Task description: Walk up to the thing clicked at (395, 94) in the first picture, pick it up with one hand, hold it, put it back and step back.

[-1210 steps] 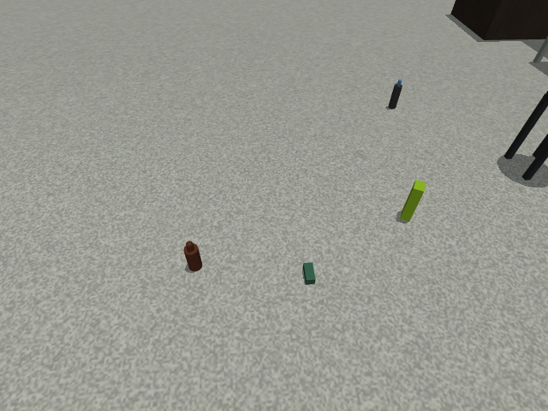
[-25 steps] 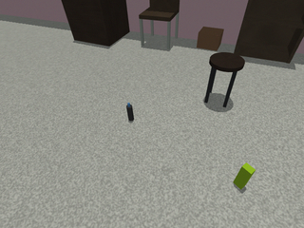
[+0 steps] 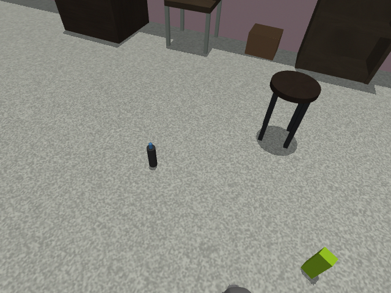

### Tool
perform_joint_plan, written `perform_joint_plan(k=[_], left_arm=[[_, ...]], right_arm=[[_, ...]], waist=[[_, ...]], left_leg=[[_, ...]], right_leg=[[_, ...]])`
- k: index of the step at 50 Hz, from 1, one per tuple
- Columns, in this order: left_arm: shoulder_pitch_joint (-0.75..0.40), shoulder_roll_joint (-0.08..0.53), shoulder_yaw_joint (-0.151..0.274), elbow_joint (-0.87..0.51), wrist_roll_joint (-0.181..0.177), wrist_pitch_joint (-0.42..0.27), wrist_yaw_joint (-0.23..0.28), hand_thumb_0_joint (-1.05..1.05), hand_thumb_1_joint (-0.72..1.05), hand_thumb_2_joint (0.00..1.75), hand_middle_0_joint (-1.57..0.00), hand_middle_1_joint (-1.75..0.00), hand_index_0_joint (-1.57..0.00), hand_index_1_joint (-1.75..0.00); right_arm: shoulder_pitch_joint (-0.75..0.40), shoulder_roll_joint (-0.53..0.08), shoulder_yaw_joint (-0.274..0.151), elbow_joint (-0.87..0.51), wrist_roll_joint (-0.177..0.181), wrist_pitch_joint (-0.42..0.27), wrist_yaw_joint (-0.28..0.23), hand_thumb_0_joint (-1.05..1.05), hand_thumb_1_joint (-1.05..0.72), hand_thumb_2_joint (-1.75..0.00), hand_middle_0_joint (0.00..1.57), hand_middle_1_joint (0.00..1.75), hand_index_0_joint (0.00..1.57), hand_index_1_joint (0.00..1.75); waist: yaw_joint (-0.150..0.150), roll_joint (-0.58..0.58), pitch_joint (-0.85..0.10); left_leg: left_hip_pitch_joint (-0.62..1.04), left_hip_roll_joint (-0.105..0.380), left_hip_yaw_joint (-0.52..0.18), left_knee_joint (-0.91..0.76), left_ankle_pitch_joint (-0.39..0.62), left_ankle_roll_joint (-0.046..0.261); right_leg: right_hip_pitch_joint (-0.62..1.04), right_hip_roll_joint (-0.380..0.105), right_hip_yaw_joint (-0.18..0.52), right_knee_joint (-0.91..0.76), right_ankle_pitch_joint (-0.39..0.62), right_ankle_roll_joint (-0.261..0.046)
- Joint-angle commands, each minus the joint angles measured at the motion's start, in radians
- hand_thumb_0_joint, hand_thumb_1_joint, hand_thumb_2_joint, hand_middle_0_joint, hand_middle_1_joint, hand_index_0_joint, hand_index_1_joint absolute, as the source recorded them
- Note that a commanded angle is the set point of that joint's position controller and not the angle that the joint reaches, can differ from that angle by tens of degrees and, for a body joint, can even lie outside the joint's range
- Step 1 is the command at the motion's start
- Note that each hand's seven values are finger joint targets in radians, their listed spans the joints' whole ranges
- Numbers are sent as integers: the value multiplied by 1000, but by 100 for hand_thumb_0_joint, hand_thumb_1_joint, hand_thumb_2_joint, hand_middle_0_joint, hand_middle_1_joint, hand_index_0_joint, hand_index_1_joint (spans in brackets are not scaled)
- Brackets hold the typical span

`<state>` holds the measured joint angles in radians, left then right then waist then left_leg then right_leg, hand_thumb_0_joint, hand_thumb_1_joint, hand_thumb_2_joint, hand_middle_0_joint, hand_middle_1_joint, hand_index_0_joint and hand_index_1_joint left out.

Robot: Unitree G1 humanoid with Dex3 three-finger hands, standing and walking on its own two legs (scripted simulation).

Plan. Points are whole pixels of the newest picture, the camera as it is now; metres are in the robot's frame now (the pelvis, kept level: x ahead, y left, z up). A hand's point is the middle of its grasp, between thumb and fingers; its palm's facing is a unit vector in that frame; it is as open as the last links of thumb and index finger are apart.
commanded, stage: walk up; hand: left
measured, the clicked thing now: (151, 154) +1.02 +0.21 -0.67
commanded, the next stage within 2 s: none
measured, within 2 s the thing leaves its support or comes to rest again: neither
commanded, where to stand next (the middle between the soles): +0.68 +0.01 m, yaw -1 degrees
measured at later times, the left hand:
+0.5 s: hand (71, 270) +0.23 +0.28 -0.15, palm faces +0.00 -0.93 -0.37, open 7.4 cm
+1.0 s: hand (95, 166) +0.53 +0.29 -0.14, palm faces -0.14 -0.92 -0.36, open 7.4 cm
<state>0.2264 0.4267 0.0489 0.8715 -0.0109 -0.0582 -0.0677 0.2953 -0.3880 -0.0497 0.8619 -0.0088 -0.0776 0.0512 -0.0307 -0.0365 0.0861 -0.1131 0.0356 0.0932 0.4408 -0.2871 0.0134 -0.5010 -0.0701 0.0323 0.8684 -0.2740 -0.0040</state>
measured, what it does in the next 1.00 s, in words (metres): walks ahead: right foot, then left foot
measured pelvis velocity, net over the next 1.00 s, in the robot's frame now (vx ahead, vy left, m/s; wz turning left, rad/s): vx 0.42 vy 0.03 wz -0.04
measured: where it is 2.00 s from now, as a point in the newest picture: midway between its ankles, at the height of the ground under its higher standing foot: (182, 216)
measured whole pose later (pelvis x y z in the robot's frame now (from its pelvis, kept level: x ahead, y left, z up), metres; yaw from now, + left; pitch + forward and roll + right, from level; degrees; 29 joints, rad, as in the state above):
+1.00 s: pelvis +0.42 +0.03 -0.01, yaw -2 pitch -2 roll +1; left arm 0.22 0.41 0.05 0.87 0.01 -0.04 -0.07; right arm 0.38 -0.40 -0.05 0.85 -0.01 -0.07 0.04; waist -0.05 -0.02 0.10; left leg -0.05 0.00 0.14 0.45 -0.35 0.03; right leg -0.46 -0.07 -0.02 0.62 -0.17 -0.03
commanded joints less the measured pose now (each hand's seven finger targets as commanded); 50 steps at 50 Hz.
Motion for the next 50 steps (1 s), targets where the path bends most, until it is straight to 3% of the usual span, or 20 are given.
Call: perform_joint_plan(k=[1, 4, 6, 7, 8, 9, 10, 12, 15, 19, 22, 26, 27, 28, 29, 30, 33, 35, 44, 50], left_arm=[[6, 152, 53, -55, 16, -27, -7, 0, 90, 90, -20, -30, -20, -30], [85, 161, 69, -9, 20, -29, -2, 0, 90, 90, -20, -30, -20, -30], [230, 225, 102, 28, 24, -38, 16, 0, 90, 90, -20, -30, -20, -30], [317, 297, 128, 32, 30, -45, 30, 0, 90, 90, -20, -30, -20, -30], [293, 347, 125, -7, 25, -55, 37, 0, 90, 90, -20, -30, -20, -30], [220, 358, 119, -23, 11, -53, 38, 0, 90, 90, -20, -30, -20, -30], [173, 341, 114, -40, 4, -52, 41, 0, 90, 90, -20, -30, -20, -30], [131, 273, 95, -43, 0, -57, 49, 0, 90, 90, -20, -30, -20, -30], [90, 234, 78, -53, 8, -62, 47, 0, 90, 90, -20, -30, -20, -30], [85, 260, 85, -83, 23, -67, 44, 0, 90, 90, -20, -30, -20, -30], [93, 274, 87, -96, 25, -67, 40, 0, 90, 90, -20, -30, -20, -30], [66, 240, 69, -95, 27, -51, 38, 0, 90, 90, -20, -30, -20, -30], [111, 182, 47, -91, 27, -47, 40, 0, 90, 90, -20, -30, -20, -30], [178, 88, 22, -89, 14, -41, 37, 0, 90, 90, -20, -30, -20, -30], [199, 170, 40, -73, 14, -30, 50, 0, 90, 90, -20, -30, -20, -30], [163, 234, 47, -59, 22, -23, 60, 0, 90, 90, -20, -30, -20, -30], [146, 211, 48, -22, 1, -25, 48, 0, 90, 90, -20, -30, -20, -30], [180, 187, 47, -8, -3, -14, 40, 0, 90, 90, -20, -30, -20, -30], [-20, 146, 39, -84, 20, -1, 9, 0, 90, 90, -20, -30, -20, -30], [-13, 132, 49, -74, 22, -19, 11, 0, 90, 90, -20, -30, -20, -30]], right_arm=[[-32, -278, -84, -91, 1, -30, -10, 0, -90, -90, 20, 30, 20, 30], [-57, -272, -81, -105, 9, -16, -10, 0, -90, -90, 20, 30, 20, 30], [-28, -219, -59, -110, 5, -11, -10, 0, -90, -90, 20, 30, 20, 30], [39, -164, -40, -116, 7, -9, -8, 0, -90, -90, 20, 30, 20, 30], [76, -159, -32, -121, 9, 0, -8, 0, -90, -90, 20, 30, 20, 30], [49, -255, -57, -101, 6, 7, -19, 0, -90, -90, 20, 30, 20, 30], [-3, -271, -61, -95, 4, 6, -23, 0, -90, -90, 20, 30, 20, 30], [-7, -235, -55, -67, 24, 6, -18, 0, -90, -90, 20, 30, 20, 30], [64, -206, -55, -44, 17, 24, 1, 0, -90, -90, 20, 30, 20, 30], [-19, -198, -67, -69, -3, 32, 27, 0, -90, -90, 20, 30, 20, 30], [-78, -202, -75, -92, -4, 17, 36, 0, -90, -90, 20, 30, 20, 30], [78, -234, -100, -37, -14, -1, 23, 0, -90, -90, 20, 30, 20, 30], [180, -279, -117, -4, -20, -8, 8, 0, -90, -90, 20, 30, 20, 30], [201, -352, -133, -19, -30, -15, -4, 0, -90, -90, 20, 30, 20, 30], [150, -383, -132, -58, -4, -18, -8, 0, -90, -90, 20, 30, 20, 30], [106, -380, -132, -61, 16, -14, -6, 0, -90, -90, 20, 30, 20, 30], [43, -262, -81, -70, 11, -26, -21, 0, -90, -90, 20, 30, 20, 30], [52, -255, -76, -61, 15, -35, -23, 0, -90, -90, 20, 30, 20, 30], [99, -265, -85, -87, 7, -28, -31, 0, -90, -90, 20, 30, 20, 30], [73, -262, -78, -111, 3, -4, -29, 0, -90, -90, 20, 30, 20, 30]], waist=[[19, 198, -17], [70, 138, -64], [146, -32, -156], [175, -231, -201], [131, -246, -160], [123, -175, -130], [116, -119, -77], [81, -63, -26], [30, -119, -28], [54, -121, 0], [68, -102, -28], [-42, 17, -125], [-85, 192, -182], [-66, 420, -164], [-49, 297, -153], [-35, 238, -94], [11, 156, 11], [29, 198, -25], [-20, 147, -7], [9, 117, -43]], left_leg=[[-79, 217, -97, -135, 224, 197], [-190, 196, -84, -18, 91, 155], [-276, 111, -16, 318, 157, 112], [-401, -3, 16, 594, -18, 75], [-534, -76, -56, 732, -240, 40], [-549, -28, -114, 814, -242, 28], [-568, 14, -156, 824, -209, 29], [-502, 42, -206, 768, -107, 34], [-382, 49, -152, 605, -36, 16], [-362, 68, -93, 360, 24, -15], [-274, 65, -74, 220, 98, -8], [40, 13, -25, 121, 98, 20], [177, 43, -115, 53, -44, 49], [245, 264, -508, -92, -234, 114], [205, 392, -766, -219, -350, 193], [126, 408, -755, -209, -337, 235], [-41, 240, -354, -176, 158, 96], [-30, 222, -263, -158, 336, 105], [90, 225, -153, -172, 368, 174], [3, 201, -106, -6, 371, 154]], right_leg=[[122, -25, -49, -244, 144, -4], [337, 25, -109, -277, 227, -20], [576, 40, -86, -311, 96, -50], [663, -104, 182, -444, -150, -93], [639, -330, 604, -612, -223, -172], [593, -378, 720, -641, -209, -261], [515, -367, 680, -640, -146, -295], [395, -260, 355, -591, 109, -231], [279, -159, 122, -585, 182, -199], [221, -163, 65, -629, -60, -215], [218, -186, 70, -601, -100, -200], [132, -148, 7, -331, 29, -148], [54, -69, -65, -50, 74, -116], [-155, 79, -98, 211, -203, -50], [-210, 105, -20, 298, -256, -51], [-213, 40, 38, 346, -237, -63], [-94, -1, 103, 227, -51, -48], [-44, -2, 59, 201, -9, -31], [-93, -15, -21, -115, 85, -10], [190, 42, -96, -351, 115, -40]])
